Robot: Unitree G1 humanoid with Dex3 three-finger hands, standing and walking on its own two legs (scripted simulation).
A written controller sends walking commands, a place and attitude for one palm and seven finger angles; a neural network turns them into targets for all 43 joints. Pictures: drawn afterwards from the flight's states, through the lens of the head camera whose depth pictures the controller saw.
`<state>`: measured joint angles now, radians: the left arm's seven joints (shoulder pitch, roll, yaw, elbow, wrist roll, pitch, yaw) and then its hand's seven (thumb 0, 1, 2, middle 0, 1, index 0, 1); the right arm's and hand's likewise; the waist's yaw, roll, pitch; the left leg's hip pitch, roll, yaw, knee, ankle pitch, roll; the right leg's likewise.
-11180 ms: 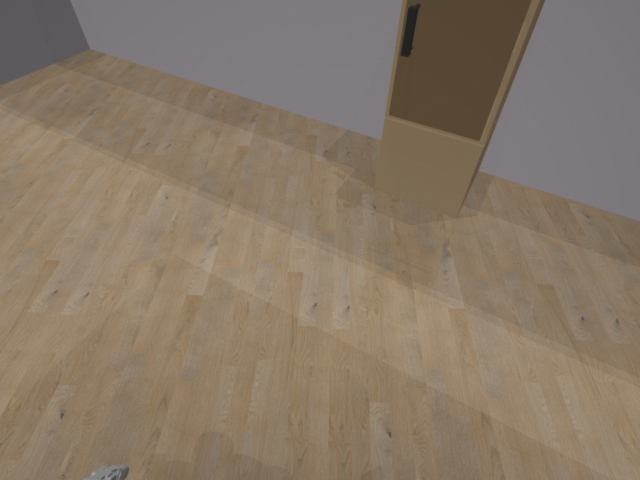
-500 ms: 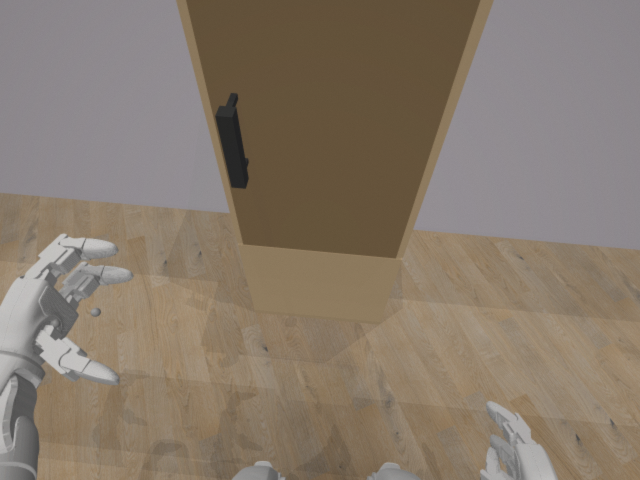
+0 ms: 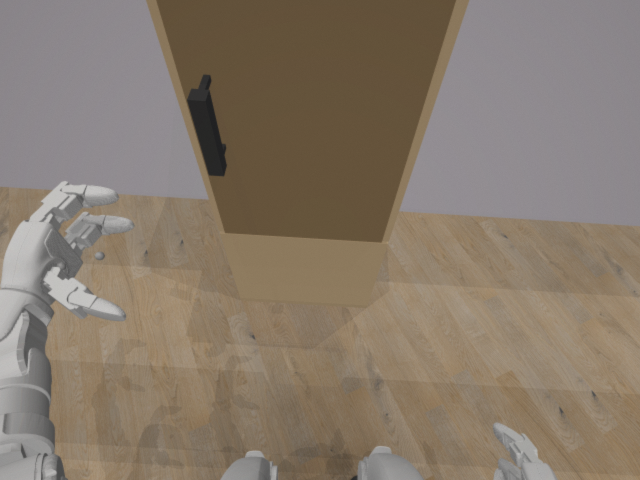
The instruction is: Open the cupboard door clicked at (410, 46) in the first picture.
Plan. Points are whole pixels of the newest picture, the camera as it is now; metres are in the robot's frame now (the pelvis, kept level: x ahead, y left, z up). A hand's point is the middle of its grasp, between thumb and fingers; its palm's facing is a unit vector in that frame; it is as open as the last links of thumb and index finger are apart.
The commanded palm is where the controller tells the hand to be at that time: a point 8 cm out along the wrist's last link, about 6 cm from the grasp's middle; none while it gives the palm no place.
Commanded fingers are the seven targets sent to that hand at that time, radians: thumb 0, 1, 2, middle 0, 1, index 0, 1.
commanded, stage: move the hooked fingers beside the handle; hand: left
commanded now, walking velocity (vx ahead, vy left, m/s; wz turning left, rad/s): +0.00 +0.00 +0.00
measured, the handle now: (212, 127) +0.61 +0.19 +0.05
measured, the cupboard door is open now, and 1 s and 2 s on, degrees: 0 0 0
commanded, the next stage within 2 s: slide the fingers in behind the handle in 1.96 s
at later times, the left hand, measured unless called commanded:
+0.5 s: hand (130, 199) +0.45 +0.26 +0.07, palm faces -0.06 -1.00 -0.01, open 14.0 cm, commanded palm +0.43 +0.31 +0.06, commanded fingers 0.00 -0.50 0.30 -0.30 -1.20 -0.30 -1.20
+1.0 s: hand (153, 156) +0.53 +0.25 +0.06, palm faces -0.07 -1.00 -0.01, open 14.0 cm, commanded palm +0.53 +0.29 +0.05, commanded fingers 0.00 -0.50 0.30 -0.30 -1.20 -0.30 -1.20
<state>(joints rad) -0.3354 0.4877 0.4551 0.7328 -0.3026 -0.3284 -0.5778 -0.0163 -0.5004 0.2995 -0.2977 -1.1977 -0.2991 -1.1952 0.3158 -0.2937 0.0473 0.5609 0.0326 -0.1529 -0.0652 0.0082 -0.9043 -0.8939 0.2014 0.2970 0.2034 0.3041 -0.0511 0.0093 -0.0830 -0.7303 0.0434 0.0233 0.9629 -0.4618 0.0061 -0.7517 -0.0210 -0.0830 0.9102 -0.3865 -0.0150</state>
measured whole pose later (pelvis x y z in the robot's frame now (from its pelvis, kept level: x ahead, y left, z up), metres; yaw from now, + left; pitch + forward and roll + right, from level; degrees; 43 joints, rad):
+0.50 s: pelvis +0.00 +0.01 -0.01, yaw -1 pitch +18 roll -2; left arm -0.68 0.58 0.49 1.06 -0.20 -0.38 -0.54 -0.02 -0.50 0.30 -0.30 -1.20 -0.30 -1.20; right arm 0.36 -0.29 0.04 0.59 0.02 -0.02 -0.05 0.01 -0.91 -0.89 0.20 0.30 0.20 0.30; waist -0.11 0.00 -0.09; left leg -0.85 0.05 0.03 1.01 -0.48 0.02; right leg -0.87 -0.01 -0.07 0.94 -0.39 -0.01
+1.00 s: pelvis +0.00 +0.02 -0.02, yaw -2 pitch +23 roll -4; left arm -0.98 0.73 0.49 1.26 -0.09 -0.35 -0.48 -0.02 -0.50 0.30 -0.30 -1.20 -0.30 -1.20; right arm 0.40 -0.29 0.07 0.59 -0.01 0.07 -0.04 0.00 -0.91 -0.89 0.20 0.30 0.20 0.30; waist -0.20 0.02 -0.08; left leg -0.99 0.06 0.02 1.08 -0.50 0.03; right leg -0.99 0.00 -0.08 0.96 -0.38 0.01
